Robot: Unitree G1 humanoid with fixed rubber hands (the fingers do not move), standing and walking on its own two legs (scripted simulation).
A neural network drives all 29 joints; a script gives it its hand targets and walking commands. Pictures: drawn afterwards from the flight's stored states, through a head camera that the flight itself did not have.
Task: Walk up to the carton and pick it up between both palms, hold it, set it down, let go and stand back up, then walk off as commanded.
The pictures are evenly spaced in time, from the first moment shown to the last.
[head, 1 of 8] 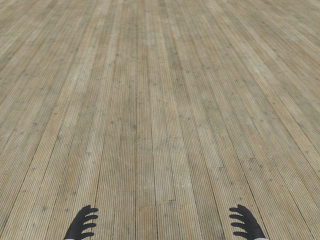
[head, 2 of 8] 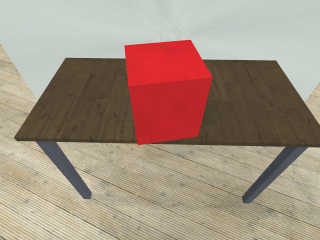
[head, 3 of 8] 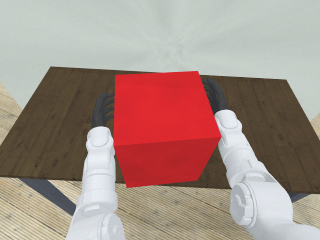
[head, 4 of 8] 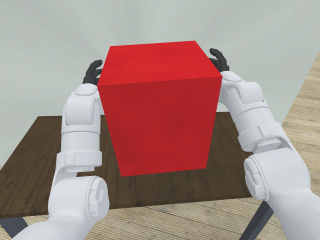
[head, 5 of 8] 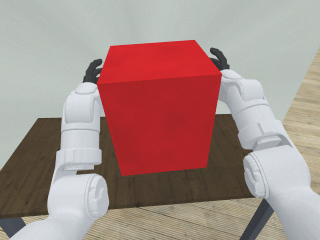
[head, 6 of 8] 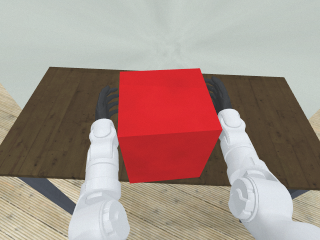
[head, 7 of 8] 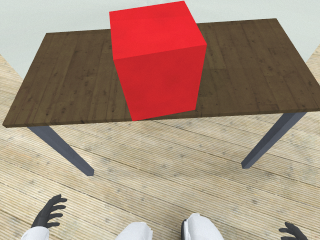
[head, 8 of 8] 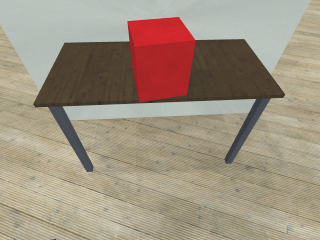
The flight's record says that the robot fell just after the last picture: no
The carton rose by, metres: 0.23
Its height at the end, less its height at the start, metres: +0.00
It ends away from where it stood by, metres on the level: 0.01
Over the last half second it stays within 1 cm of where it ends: yes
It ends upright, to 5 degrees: yes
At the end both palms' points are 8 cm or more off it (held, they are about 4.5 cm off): yes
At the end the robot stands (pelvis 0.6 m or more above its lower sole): yes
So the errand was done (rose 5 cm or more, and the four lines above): yes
